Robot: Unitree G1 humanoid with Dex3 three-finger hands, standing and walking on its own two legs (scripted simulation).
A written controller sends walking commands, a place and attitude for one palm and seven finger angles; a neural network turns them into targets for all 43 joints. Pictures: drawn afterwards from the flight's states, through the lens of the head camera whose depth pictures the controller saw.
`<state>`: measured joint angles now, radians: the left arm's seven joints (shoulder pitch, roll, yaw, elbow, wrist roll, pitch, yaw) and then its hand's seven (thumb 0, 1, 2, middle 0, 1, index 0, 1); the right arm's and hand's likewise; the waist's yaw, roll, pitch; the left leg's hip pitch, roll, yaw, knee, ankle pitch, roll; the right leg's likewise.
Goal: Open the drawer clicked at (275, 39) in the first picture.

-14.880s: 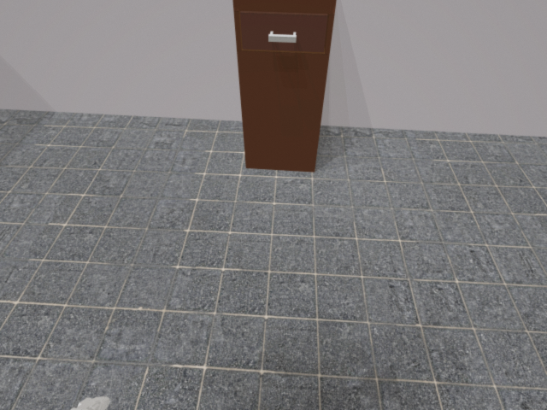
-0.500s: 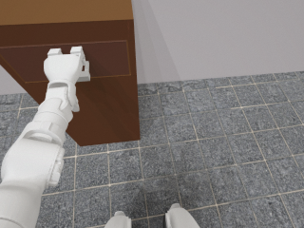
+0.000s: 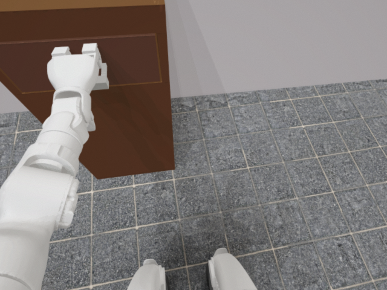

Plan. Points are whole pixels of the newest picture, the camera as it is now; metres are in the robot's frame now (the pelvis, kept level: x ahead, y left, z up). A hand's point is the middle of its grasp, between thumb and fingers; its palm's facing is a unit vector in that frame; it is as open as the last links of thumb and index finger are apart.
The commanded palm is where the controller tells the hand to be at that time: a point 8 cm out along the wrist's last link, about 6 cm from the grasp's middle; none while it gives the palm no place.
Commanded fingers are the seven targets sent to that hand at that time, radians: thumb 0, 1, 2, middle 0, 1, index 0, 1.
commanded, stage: lower the fingers behind the handle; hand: left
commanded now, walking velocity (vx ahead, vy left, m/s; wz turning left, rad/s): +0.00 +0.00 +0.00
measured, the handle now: (82, 76) +0.58 +0.20 +0.04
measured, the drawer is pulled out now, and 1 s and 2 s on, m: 0.00 0.00 0.00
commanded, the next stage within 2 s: lift the fingers back up to retry in 0.04 s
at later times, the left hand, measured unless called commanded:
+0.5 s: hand (84, 86) +0.54 +0.18 +0.05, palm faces -0.05 -0.02 -1.00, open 13.9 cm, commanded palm +0.53 +0.17 +0.12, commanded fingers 0.00 -0.50 0.30 -0.30 -1.20 -0.30 -1.20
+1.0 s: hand (75, 72) +0.54 +0.18 +0.09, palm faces -0.04 -0.03 -1.00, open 13.7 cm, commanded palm +0.51 +0.18 +0.15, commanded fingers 0.00 -0.50 0.30 -0.30 -1.20 -0.30 -1.20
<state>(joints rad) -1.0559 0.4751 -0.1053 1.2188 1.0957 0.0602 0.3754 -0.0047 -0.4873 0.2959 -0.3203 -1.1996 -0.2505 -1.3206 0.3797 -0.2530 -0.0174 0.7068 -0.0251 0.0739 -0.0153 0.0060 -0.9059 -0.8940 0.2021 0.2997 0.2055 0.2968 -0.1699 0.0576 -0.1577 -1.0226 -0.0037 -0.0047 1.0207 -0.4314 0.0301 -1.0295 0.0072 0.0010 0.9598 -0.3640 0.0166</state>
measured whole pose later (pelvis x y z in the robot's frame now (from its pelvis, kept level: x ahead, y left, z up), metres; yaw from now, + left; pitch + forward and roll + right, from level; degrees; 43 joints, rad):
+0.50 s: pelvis +0.02 +0.00 +0.02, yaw +0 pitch +22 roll -2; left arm -0.95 0.47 -0.07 1.13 1.07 0.00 0.32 0.00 -0.49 0.30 -0.32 -1.20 -0.30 -1.22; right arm 0.39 -0.25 -0.03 0.70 -0.02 0.07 -0.03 0.01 -0.91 -0.89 0.20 0.30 0.21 0.30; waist -0.15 0.07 -0.13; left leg -0.88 0.00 0.00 0.89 -0.41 0.02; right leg -0.88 0.02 0.00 0.83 -0.34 0.01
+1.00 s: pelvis +0.06 -0.01 +0.05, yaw +0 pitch +17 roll -1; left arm -0.81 0.40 -0.09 1.00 1.06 0.02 0.29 -0.01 -0.49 0.30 -0.33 -1.20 -0.35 -1.20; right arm 0.30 -0.26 -0.06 0.69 -0.02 0.12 -0.01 0.01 -0.91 -0.89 0.20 0.30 0.20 0.30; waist -0.08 0.07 -0.14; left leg -0.60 0.00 0.00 0.69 -0.39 0.01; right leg -0.63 0.01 0.00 0.66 -0.34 0.00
